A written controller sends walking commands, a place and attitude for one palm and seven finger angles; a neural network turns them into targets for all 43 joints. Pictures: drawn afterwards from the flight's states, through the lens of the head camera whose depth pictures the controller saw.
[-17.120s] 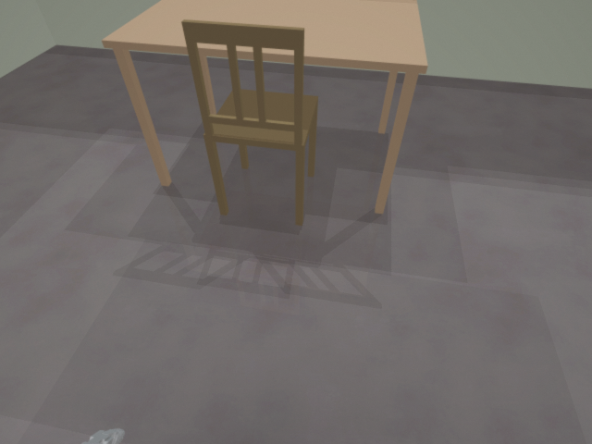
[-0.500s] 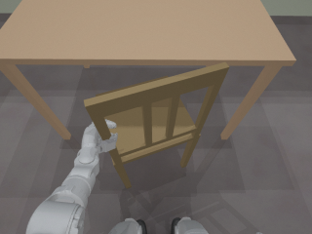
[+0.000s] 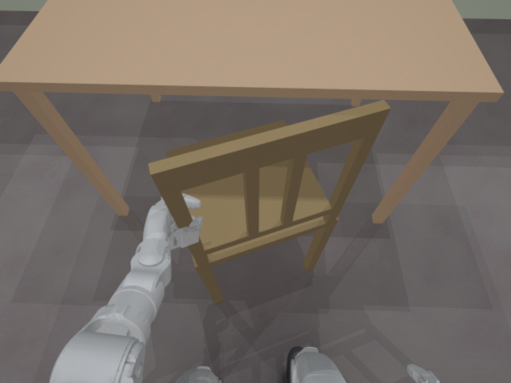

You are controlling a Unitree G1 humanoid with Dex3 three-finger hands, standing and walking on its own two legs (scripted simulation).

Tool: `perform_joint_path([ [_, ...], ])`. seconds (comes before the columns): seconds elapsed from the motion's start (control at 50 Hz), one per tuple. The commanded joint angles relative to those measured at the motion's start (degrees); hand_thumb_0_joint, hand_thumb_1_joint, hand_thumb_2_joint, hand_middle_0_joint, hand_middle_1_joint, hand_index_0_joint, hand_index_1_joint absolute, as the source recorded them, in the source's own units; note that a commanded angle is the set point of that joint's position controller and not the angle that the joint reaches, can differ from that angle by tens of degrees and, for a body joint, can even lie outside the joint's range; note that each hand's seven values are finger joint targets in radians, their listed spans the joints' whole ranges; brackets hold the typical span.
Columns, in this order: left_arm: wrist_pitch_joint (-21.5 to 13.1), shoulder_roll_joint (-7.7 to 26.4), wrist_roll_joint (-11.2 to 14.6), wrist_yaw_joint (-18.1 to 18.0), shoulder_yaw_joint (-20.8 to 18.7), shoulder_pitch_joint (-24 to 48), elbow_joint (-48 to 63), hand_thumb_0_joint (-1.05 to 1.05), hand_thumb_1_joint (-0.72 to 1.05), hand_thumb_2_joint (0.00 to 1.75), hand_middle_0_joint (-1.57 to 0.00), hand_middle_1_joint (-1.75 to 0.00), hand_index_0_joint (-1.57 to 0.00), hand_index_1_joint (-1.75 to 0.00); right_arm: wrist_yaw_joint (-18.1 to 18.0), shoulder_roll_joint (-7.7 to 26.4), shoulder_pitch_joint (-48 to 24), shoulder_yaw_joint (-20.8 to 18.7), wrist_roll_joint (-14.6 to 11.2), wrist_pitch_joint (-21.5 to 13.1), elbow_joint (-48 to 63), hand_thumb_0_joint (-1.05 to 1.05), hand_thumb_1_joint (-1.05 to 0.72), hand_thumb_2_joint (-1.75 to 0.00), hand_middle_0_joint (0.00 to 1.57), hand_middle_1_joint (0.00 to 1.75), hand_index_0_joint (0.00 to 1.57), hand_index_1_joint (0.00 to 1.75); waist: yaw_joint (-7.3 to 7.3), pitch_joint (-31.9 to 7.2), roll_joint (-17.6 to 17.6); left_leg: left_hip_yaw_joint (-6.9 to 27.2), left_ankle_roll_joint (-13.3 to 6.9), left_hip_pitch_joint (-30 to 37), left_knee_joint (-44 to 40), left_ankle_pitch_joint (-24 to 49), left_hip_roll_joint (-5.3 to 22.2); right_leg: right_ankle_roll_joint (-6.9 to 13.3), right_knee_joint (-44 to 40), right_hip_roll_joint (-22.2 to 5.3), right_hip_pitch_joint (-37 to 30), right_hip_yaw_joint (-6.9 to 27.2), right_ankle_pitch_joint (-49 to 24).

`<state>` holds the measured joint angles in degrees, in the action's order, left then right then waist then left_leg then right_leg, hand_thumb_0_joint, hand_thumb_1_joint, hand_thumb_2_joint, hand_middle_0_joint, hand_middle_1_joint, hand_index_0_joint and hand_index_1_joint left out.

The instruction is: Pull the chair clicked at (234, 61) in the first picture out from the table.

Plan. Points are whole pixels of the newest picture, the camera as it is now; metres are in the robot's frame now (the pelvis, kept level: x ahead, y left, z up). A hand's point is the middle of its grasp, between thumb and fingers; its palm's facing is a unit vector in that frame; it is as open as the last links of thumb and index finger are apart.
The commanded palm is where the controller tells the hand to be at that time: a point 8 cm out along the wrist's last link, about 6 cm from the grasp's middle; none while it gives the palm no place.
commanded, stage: step backward, pulling the chair out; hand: left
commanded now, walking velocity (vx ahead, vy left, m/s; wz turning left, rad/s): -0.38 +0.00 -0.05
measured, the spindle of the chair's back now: (251, 204) +0.44 +0.00 -0.09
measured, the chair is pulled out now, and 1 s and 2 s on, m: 0.15 0.24 0.35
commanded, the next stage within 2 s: none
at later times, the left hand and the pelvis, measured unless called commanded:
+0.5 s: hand (189, 249) +0.33 +0.11 -0.06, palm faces -0.06 -0.98 -0.19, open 5.8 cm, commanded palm +0.33 +0.17 -0.06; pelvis -0.06 +0.03 -0.01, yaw -3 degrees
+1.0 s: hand (185, 289) +0.26 +0.12 -0.06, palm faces -0.10 -0.98 -0.18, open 5.7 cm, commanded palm +0.28 +0.17 -0.05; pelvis -0.12 +0.04 -0.01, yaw -4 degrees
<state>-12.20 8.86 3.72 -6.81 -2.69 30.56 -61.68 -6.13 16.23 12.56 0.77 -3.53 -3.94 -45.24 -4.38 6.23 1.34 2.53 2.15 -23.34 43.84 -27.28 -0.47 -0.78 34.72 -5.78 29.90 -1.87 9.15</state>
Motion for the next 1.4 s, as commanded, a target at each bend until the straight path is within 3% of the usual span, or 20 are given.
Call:
perform_joint_path([
  [0.0, 0.0, 11.7, -1.6, 0.6, 1.7, 18.5, 12.9, 0.00, 0.90, 0.90, -0.50, -1.45, -0.50, -1.45, -1.7, 6.6, 4.2, -2.6, 0.2, -0.5, 4.1, 0.00, -0.90, -0.90, 0.20, 0.30, 0.20, 0.30, 1.42, -26.7, 3.1, 0.4, -0.3, 5.3, -17.5, 18.9, 5.8, 2.9, -0.7, -10.3, -24.3, 8.4, -32.1],
  [0.06, 0.1, 7.6, -1.7, 1.5, 3.9, 21.5, 13.4, 0.00, 0.90, 0.90, -0.50, -1.45, -0.50, -1.45, -1.9, 7.3, 6.4, -4.3, -0.1, 0.6, 5.4, 0.00, -0.90, -0.90, 0.20, 0.30, 0.20, 0.30, 1.11, -30.0, 3.5, -2.3, -0.7, 12.4, -13.2, 34.7, 9.7, 0.3, -0.9, -3.9, -21.5, 3.9, -29.9],
  [0.12, -1.4, 6.7, -2.6, 2.0, 4.7, 26.5, 15.6, 0.00, 0.90, 0.90, -0.50, -1.45, -0.50, -1.45, -1.9, 6.3, 3.2, -4.2, 1.3, 2.4, 7.1, 0.00, -0.90, -0.90, 0.20, 0.30, 0.20, 0.30, 0.08, -29.5, -8.7, -1.2, -0.7, 11.5, -13.9, 40.9, 11.7, -0.3, 4.7, -2.3, -18.6, 1.3, -27.1],
  [0.24, -3.5, 7.1, -3.8, 1.9, 1.9, 24.3, 13.4, 0.00, 0.90, 0.90, -0.50, -1.45, -0.50, -1.45, -0.3, 5.3, 1.5, -4.0, 2.2, 2.9, 9.3, 0.00, -0.90, -0.90, 0.20, 0.30, 0.20, 0.30, 1.90, -19.1, -14.1, 2.5, -4.1, -0.3, -16.4, 31.5, 17.2, 1.0, 9.0, 1.2, -16.8, 0.3, 0.4],
  [0.34, -4.9, 11.7, -4.4, 1.4, -0.7, 24.6, 10.1, 0.00, 0.90, 0.90, -0.50, -1.45, -0.50, -1.45, -0.5, 5.1, 5.8, -4.8, 2.0, 1.9, 5.1, 0.00, -0.90, -0.90, 0.20, 0.30, 0.20, 0.30, -0.27, -26.6, -0.4, -1.4, 0.2, 4.0, -5.5, 26.7, 10.4, 3.6, -0.1, -5.4, -19.5, 6.6, -29.3],
  [0.4, -4.2, 12.8, -3.6, 1.4, -0.7, 21.6, 7.3, 0.00, 0.90, 0.90, -0.50, -1.45, -0.50, -1.45, -1.0, 3.9, 5.3, -4.2, 1.1, 0.8, 3.9, 0.00, -0.90, -0.90, 0.20, 0.30, 0.20, 0.30, 0.68, -27.5, 6.3, -2.7, 0.6, 3.7, 0.1, -0.5, 4.6, 5.3, -9.0, -11.1, -18.2, 11.0, -19.7],
  [0.44, -4.0, 13.6, -3.6, 0.9, -1.5, 21.2, 6.7, 0.00, 0.90, 0.90, -0.50, -1.45, -0.50, -1.45, -1.1, 4.1, 4.5, -3.8, 0.7, 0.0, 3.8, 0.00, -0.90, -0.90, 0.20, 0.30, 0.20, 0.30, 1.57, -26.7, 9.4, -2.0, 0.0, 3.5, 1.9, -3.4, 3.4, 5.1, -13.1, -12.0, -16.5, 10.9, -6.2],
  [0.52, -3.5, 12.2, -3.2, 0.6, -0.8, 21.0, 7.8, 0.00, 0.90, 0.90, -0.50, -1.45, -0.50, -1.45, -1.2, 5.3, 4.8, -3.1, 1.0, -0.4, 3.9, 0.00, -0.90, -0.90, 0.20, 0.30, 0.20, 0.30, 0.49, -26.5, 4.6, -0.9, -1.3, 6.3, -12.3, 5.3, 5.0, 1.6, -9.3, -7.3, -15.6, 4.9, -1.9],
  [0.58, -3.8, 9.7, -2.8, 0.8, 0.6, 20.3, 11.1, 0.00, 0.90, 0.90, -0.50, -1.45, -0.50, -1.45, -1.1, 6.8, 1.8, -3.7, 1.2, 0.2, 7.4, 0.00, -0.90, -0.90, 0.20, 0.30, 0.20, 0.30, 1.98, -22.2, -12.7, 7.2, -6.2, -3.4, -21.8, 11.4, 15.2, -0.6, 6.4, 1.5, -17.6, 0.8, 7.3],
  [0.62, -3.9, 8.7, -3.0, 1.1, 1.6, 22.9, 13.8, 0.00, 0.90, 0.90, -0.50, -1.45, -0.50, -1.45, -0.5, 6.0, 0.6, -3.5, 1.3, 0.3, 9.0, 0.00, -0.90, -0.90, 0.20, 0.30, 0.20, 0.30, 2.64, -18.0, -14.3, 7.5, -7.6, -10.2, -22.1, 10.6, 17.6, 0.2, 11.1, 2.2, -20.6, 1.1, 8.9],
  [0.7, -4.3, 9.1, -3.4, 1.1, 1.7, 23.9, 11.6, 0.00, 0.90, 0.90, -0.50, -1.45, -0.50, -1.45, -0.5, 6.0, 5.9, -4.7, 1.1, -0.3, 6.8, 0.00, -0.90, -0.90, 0.20, 0.30, 0.20, 0.30, 0.55, -21.6, -3.3, 1.1, -3.1, 1.9, -9.4, 25.2, 11.2, 1.7, -1.5, -1.7, -18.7, 5.3, -14.8],
  [0.82, -4.2, 13.2, -3.3, 0.4, 0.1, 20.6, 7.7, 0.00, 0.90, 0.90, -0.50, -1.45, -0.50, -1.45, -0.7, 4.8, 5.3, -3.8, 0.8, -1.1, 4.1, 0.00, -0.90, -0.90, 0.20, 0.30, 0.20, 0.30, 1.93, -24.5, 6.6, -1.9, -0.5, 5.7, 2.5, -0.6, 2.9, 5.4, -16.9, -12.0, -12.7, 13.3, 4.6],
  [0.9, -3.6, 11.6, -2.9, 0.6, 0.7, 20.7, 7.4, 0.00, 0.90, 0.90, -0.50, -1.45, -0.50, -1.45, -1.3, 5.4, 5.6, -2.7, 0.8, -1.6, 3.7, 0.00, -0.90, -0.90, 0.20, 0.30, 0.20, 0.30, 0.83, -24.2, 7.0, -0.8, -1.4, 8.0, -11.5, 7.0, 4.7, 2.1, -10.4, -7.8, -13.9, 6.5, -2.3],
  [0.96, -4.8, 8.7, -2.8, 0.6, 2.7, 23.6, 10.5, 0.00, 0.90, 0.90, -0.50, -1.45, -0.50, -1.45, -1.7, 6.9, 2.3, -2.9, 1.4, -1.3, 6.4, 0.00, -0.90, -0.90, 0.20, 0.30, 0.20, 0.30, 1.49, -21.9, -13.5, 7.3, -5.9, 1.8, -21.6, 14.7, 14.4, -0.6, 4.9, 1.1, -13.5, 1.2, 5.3],
  [1.0, -4.7, 7.8, -3.0, 0.8, 2.8, 24.8, 12.0, 0.00, 0.90, 0.90, -0.50, -1.45, -0.50, -1.45, -1.1, 5.5, 1.1, -2.6, 1.6, -1.1, 7.9, 0.00, -0.90, -0.90, 0.20, 0.30, 0.20, 0.30, 2.63, -19.6, -16.4, 9.9, -8.0, -4.0, -23.3, 11.6, 18.6, 0.3, 11.8, 2.8, -15.2, 1.2, 11.5],
  [1.1, -5.7, 8.5, -4.0, 1.3, 2.3, 25.7, 10.1, 0.00, 0.90, 0.90, -0.50, -1.45, -0.50, -1.45, -0.7, 5.3, 5.1, -3.7, 2.1, -1.5, 5.0, 0.00, -0.90, -0.90, 0.20, 0.30, 0.20, 0.30, 0.58, -22.6, -5.1, 4.1, -4.0, 7.8, -10.0, 38.2, 14.1, 1.0, -1.3, 0.6, -16.6, 4.1, -15.6],
  [1.2, -6.1, 13.6, -3.7, 0.8, 0.1, 23.1, 8.4, 0.00, 0.90, 0.90, -0.50, -1.45, -0.50, -1.45, -1.2, 4.4, 4.5, -4.0, 1.2, -1.4, 3.9, 0.00, -0.90, -0.90, 0.20, 0.30, 0.20, 0.30, 0.52, -29.2, 0.9, -1.6, -0.3, 7.8, -3.9, 19.1, 6.9, 3.7, -7.1, -7.7, -18.1, 11.1, -19.6],
  [1.26, -5.2, 15.7, -3.2, 0.4, -1.6, 20.1, 6.3, 0.00, 0.90, 0.90, -0.50, -1.45, -0.50, -1.45, -1.5, 4.7, 2.6, -3.6, 0.8, -1.7, 4.3, 0.00, -0.90, -0.90, 0.20, 0.30, 0.20, 0.30, 1.87, -26.6, 5.1, -0.6, -0.3, 5.4, 0.3, 2.8, 3.9, 5.5, -12.6, -11.4, -15.5, 12.8, -6.2],
  [1.34, -4.6, 13.5, -3.1, 0.5, -0.9, 21.0, 7.7, 0.00, 0.90, 0.90, -0.50, -1.45, -0.50, -1.45, -1.5, 4.7, 2.6, -2.6, 1.3, -1.8, 4.5, 0.00, -0.90, -0.90, 0.20, 0.30, 0.20, 0.30, 0.94, -25.0, 5.2, -0.3, -1.4, 8.6, -7.8, 8.4, 4.9, 2.7, -10.4, -7.8, -12.6, 7.0, -1.1],
  [1.38, -4.9, 11.8, -2.9, 0.5, 0.4, 21.6, 9.0, 0.00, 0.90, 0.90, -0.50, -1.45, -0.50, -1.45, -1.8, 6.4, 1.1, -2.8, 1.6, -1.5, 6.0, 0.00, -0.90, -0.90, 0.20, 0.30, 0.20, 0.30, 1.01, -22.3, -5.5, 6.9, -4.6, 5.2, -17.7, 14.7, 11.5, -0.2, -1.7, -0.4, -11.7, 2.7, 5.6],
])
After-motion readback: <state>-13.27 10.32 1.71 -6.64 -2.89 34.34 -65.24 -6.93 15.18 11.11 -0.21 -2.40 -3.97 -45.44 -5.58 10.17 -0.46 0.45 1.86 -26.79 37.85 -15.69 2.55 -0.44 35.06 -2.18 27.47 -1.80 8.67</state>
